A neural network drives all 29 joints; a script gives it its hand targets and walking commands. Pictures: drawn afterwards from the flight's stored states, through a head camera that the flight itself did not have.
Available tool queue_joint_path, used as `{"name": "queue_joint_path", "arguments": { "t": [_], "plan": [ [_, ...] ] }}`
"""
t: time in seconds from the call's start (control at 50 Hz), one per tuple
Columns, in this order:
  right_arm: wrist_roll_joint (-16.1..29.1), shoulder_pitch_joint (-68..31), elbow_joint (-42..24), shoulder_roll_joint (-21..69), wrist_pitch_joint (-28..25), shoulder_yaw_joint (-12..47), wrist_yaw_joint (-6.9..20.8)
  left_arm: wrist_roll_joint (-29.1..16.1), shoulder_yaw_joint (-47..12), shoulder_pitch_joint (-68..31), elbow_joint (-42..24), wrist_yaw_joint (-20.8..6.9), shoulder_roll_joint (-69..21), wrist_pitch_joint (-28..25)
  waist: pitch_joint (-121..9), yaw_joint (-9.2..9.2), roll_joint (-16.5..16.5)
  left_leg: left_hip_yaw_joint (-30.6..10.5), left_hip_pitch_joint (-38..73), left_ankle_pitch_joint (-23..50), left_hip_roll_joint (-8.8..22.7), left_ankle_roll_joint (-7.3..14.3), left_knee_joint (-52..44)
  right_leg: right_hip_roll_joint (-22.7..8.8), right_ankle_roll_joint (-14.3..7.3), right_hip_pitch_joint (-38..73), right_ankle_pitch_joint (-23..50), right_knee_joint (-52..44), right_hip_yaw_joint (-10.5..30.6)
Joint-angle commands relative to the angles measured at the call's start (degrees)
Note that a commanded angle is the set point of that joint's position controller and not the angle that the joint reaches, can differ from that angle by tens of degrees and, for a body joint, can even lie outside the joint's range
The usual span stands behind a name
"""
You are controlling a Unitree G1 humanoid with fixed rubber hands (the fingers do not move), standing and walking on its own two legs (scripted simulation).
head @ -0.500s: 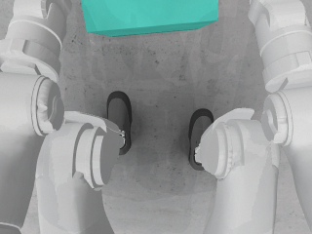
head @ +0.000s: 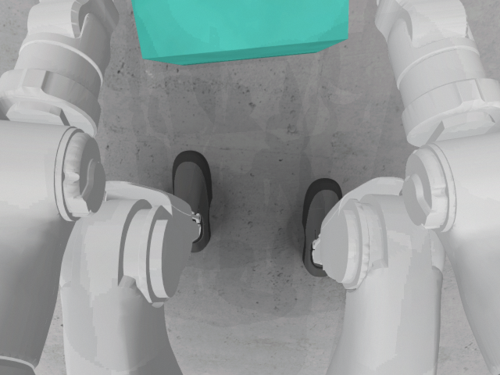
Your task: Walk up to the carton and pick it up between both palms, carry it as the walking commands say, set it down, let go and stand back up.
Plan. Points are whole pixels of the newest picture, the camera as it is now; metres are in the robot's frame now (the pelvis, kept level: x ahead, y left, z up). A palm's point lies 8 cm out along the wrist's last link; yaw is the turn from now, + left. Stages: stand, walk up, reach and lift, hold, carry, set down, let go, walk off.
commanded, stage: reach and lift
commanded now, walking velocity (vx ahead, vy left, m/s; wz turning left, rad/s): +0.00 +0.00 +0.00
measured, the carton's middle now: out of the picture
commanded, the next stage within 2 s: none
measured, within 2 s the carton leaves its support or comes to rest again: leaves its support in 0.46 s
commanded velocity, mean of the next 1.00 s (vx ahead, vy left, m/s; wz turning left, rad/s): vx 0.00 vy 0.00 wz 0.00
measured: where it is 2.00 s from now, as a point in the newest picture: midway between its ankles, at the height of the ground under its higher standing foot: (256, 230)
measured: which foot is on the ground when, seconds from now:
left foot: down 0.00-1.00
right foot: down 0.00-1.00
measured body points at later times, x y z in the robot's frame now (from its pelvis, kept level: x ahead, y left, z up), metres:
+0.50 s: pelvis -0.01 +0.00 +0.00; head +0.37 +0.00 +0.23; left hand +0.56 +0.19 -0.18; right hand +0.56 -0.13 -0.19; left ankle +0.15 +0.13 -0.33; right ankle +0.11 -0.12 -0.33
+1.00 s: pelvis -0.02 +0.00 +0.01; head +0.33 +0.00 +0.28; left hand +0.56 +0.18 -0.11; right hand +0.54 -0.13 -0.14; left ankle +0.15 +0.13 -0.33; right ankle +0.11 -0.12 -0.33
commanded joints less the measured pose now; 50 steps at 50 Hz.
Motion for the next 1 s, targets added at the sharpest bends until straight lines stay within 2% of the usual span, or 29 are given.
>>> {"name": "queue_joint_path", "arguments": {
  "t": [0.0,0.04,0.06,0.12,0.18,0.2,0.24,0.28,0.3,0.32,0.36,0.38,0.42,0.44,0.46,0.52,0.54,0.56,0.58,0.62,0.64,0.68,0.76,0.8,0.82,0.84,0.9,0.92,0.98],
  "plan": [
    [-4.1,-14.9,-4.0,48.4,3.2,3.2,12.6,3.5,-7.4,-23.6,-14.7,-14.6,-51.0,3.9,-61.5,-2.0,-4.3,6.1,29.5,10.1,-6.0,0.5,-3.0,5.6,-1.8,18.9,14.5,-11.3,-3.1],
    [-2.1,-17.3,-8.1,50.0,2.7,6.3,12.7,1.5,-9.8,-24.5,-15.7,-14.7,-51.7,4.0,-66.5,-1.28,-5.1,5.7,32.7,12.7,-6.2,0.6,-3.3,5.6,-1.4,21.1,16.3,-11.2,-3.5],
    [-1.5,-16.7,-6.8,50.2,2.9,6.7,12.7,2.3,-9.3,-24.4,-16.5,-14.2,-51.5,3.7,-67.6,0.42,-3.4,6.7,34.4,13.9,-6.0,0.1,-3.1,5.8,-1.4,21.2,16.4,-11.2,-3.3],
    [-0.8,-18.8,-9.0,51.2,2.5,8.0,11.9,0.6,-10.7,-26.7,-17.4,-13.8,-52.5,3.5,-72.0,-1.26,-4.8,6.7,35.3,14.4,-6.3,0.4,-3.1,5.8,-1.2,23.6,18.2,-11.7,-3.9],
    [0.1,-19.4,-8.9,52.0,2.5,9.0,11.5,1.1,-10.7,-25.3,-16.7,-13.7,-53.6,3.9,-75.4,-0.13,-5.1,7.6,35.0,15.4,-6.3,0.4,-2.7,5.9,-1.0,26.6,19.5,-11.7,-3.3],
    [1.6,-21.8,-12.4,52.8,2.5,11.6,11.5,0.2,-11.4,-26.8,-18.8,-13.2,-53.3,3.8,-80.9,1.72,-5.6,7.0,38.8,16.4,-6.5,0.6,-2.9,5.7,-1.2,28.3,19.6,-11.0,-3.4],
    [3.5,-23.8,-17.1,51.6,2.2,13.1,10.5,-3.0,-15.3,-32.6,-26.3,-12.4,-54.6,3.6,-93.5,-0.74,-3.9,7.0,46.0,21.9,-6.9,-0.3,-2.3,6.1,-1.2,34.4,24.7,-10.4,-4.0],
    [4.5,-26.0,-19.2,51.1,1.9,14.6,9.8,-4.6,-15.8,-31.6,-24.9,-12.0,-55.5,4.0,-97.3,-1.09,-4.7,7.0,47.8,21.7,-7.0,0.2,-2.1,5.9,-1.2,36.0,24.1,-10.6,-3.9],
    [6.0,-25.6,-21.4,53.3,2.1,15.6,9.8,-4.5,-16.9,-31.6,-28.9,-11.7,-56.0,4.1,-100.9,1.01,-3.7,7.9,49.3,23.4,-7.0,0.1,-2.5,6.3,-1.2,39.0,26.4,-10.9,-3.6],
    [6.9,-27.7,-25.8,53.1,1.9,17.3,9.7,-5.3,-17.3,-31.4,-29.5,-11.6,-56.7,4.4,-107.5,0.74,-3.7,8.0,52.4,25.5,-7.5,0.0,-2.4,6.7,-0.8,42.0,28.6,-10.3,-4.3],
    [6.2,-26.9,-20.0,53.7,2.7,15.9,9.9,-3.8,-16.6,-30.0,-25.8,-11.7,-57.9,5.2,-101.9,1.92,-3.3,8.0,49.4,20.9,-7.0,0.0,-3.3,6.1,-1.2,38.5,24.0,-10.4,-4.9],
    [6.3,-26.9,-23.0,54.1,2.9,16.4,10.0,-4.0,-16.6,-31.6,-30.7,-11.4,-57.7,4.9,-104.9,1.65,-4.8,8.1,51.2,23.0,-7.3,0.2,-2.8,6.5,-0.9,39.9,25.8,-10.9,-4.6],
    [7.5,-29.7,-27.2,53.6,2.7,17.2,9.9,-4.8,-17.3,-31.5,-31.6,-11.4,-60.0,5.5,-110.3,1.01,-3.5,8.4,54.6,23.2,-7.3,0.3,-3.1,6.5,-1.2,42.6,26.0,-10.9,-5.3],
    [8.7,-33.3,-29.6,54.0,2.7,18.4,9.7,-4.2,-16.9,-30.8,-32.0,-11.0,-59.9,6.1,-112.0,3.28,-3.0,8.7,56.3,24.5,-7.4,0.3,-3.4,7.1,-1.0,43.9,26.3,-11.1,-5.0],
    [8.3,-33.7,-29.9,53.1,2.7,18.8,10.0,-3.4,-16.0,-29.5,-29.0,-10.8,-60.3,6.6,-110.3,2.6,-4.8,8.0,56.1,22.4,-7.3,0.8,-4.4,6.7,-0.8,40.4,23.9,-11.2,-5.9],
    [9.7,-37.1,-34.3,54.8,2.9,19.3,10.0,-2.3,-16.0,-30.1,-31.8,-10.8,-62.4,7.4,-116.0,4.87,-3.6,8.9,57.7,22.6,-7.4,0.7,-4.3,7.0,-1.0,44.4,24.7,-12.1,-5.5],
    [9.4,-36.3,-31.3,55.7,3.3,18.2,10.2,-2.4,-15.2,-31.4,-32.1,-11.0,-61.9,7.2,-113.2,4.43,-3.9,9.1,55.6,20.5,-7.2,1.0,-4.3,6.7,-0.9,42.2,22.6,-12.5,-5.3],
    [10.8,-38.2,-34.3,56.7,3.2,19.3,10.5,-1.1,-15.4,-30.6,-33.0,-10.6,-62.3,7.6,-116.1,6.65,-3.3,8.7,59.4,21.9,-7.1,1.3,-5.8,7.3,-0.7,42.3,22.8,-12.4,-5.7],
    [10.0,-39.7,-35.5,54.7,3.1,18.7,10.4,-0.9,-16.0,-29.2,-29.9,-10.7,-64.1,8.5,-115.2,4.86,-2.7,8.9,58.3,20.2,-7.3,1.0,-5.6,7.1,-0.8,42.0,21.5,-13.2,-6.3],
    [10.8,-42.1,-37.5,54.9,3.3,19.9,10.8,0.3,-14.6,-29.2,-31.5,-10.8,-64.2,8.8,-115.8,7.08,-4.2,9.0,58.5,19.1,-7.4,1.4,-6.0,7.0,-0.5,42.9,20.1,-13.9,-5.9],
    [10.6,-42.4,-36.8,54.6,3.6,18.7,11.0,0.9,-14.5,-29.4,-30.4,-11.0,-64.7,9.3,-114.9,6.43,-2.1,9.3,57.7,17.6,-7.4,1.4,-6.4,7.0,-0.8,41.7,19.0,-13.7,-6.3],
    [9.9,-44.2,-37.8,55.9,3.5,18.5,11.6,4.0,-11.7,-26.0,-26.1,-11.4,-65.7,9.9,-111.7,7.76,-3.0,9.9,56.2,15.4,-7.3,1.9,-7.2,7.1,-0.5,40.0,16.8,-15.6,-6.5],
    [10.4,-46.3,-41.3,57.4,4.1,19.0,12.0,4.0,-10.4,-27.3,-29.2,-11.7,-67.5,10.6,-116.0,9.61,-4.7,9.8,57.2,15.4,-7.6,2.4,-7.3,7.3,-0.8,42.5,17.0,-16.3,-5.8],
    [10.6,-48.0,-43.8,56.5,4.5,18.4,11.9,3.2,-10.6,-27.6,-30.6,-12.1,-67.8,11.2,-119.4,8.72,-4.2,9.6,58.8,15.8,-7.7,2.3,-7.2,7.3,-0.9,44.3,16.7,-16.4,-6.2],
    [11.4,-50.4,-46.8,57.2,4.8,19.9,11.9,3.5,-10.3,-27.3,-32.6,-12.0,-67.8,11.8,-122.2,9.95,-5.9,9.0,60.6,17.1,-8.2,2.8,-7.9,7.6,-0.7,45.6,18.4,-15.9,-6.3],
    [10.3,-47.1,-44.2,58.3,5.3,19.2,12.1,3.9,-10.0,-26.7,-31.7,-12.4,-68.4,12.2,-120.1,9.34,-6.4,9.3,60.0,15.8,-8.3,2.8,-8.4,7.5,-0.6,44.6,17.1,-16.7,-6.7],
    [10.2,-48.0,-46.5,60.2,6.0,19.0,12.6,5.5,-7.5,-23.5,-30.4,-13.0,-68.9,13.2,-119.1,11.69,-7.4,10.2,57.7,14.9,-8.4,3.1,-8.5,7.7,-0.2,44.8,16.0,-17.9,-6.1],
    [9.7,-47.6,-45.4,60.1,5.9,17.9,12.4,4.8,-8.5,-25.3,-31.4,-13.4,-69.6,13.1,-120.3,10.14,-6.5,9.9,57.6,13.9,-8.3,3.0,-8.6,7.7,-0.6,46.4,15.9,-17.9,-6.2],
    [8.7,-47.0,-45.7,61.0,7.1,17.8,12.2,5.0,-8.6,-26.2,-32.5,-14.0,-70.1,14.4,-121.3,9.59,-7.1,9.9,57.4,13.0,-8.5,2.8,-9.3,7.8,-0.4,47.2,15.9,-18.4,-6.5]
  ]
}}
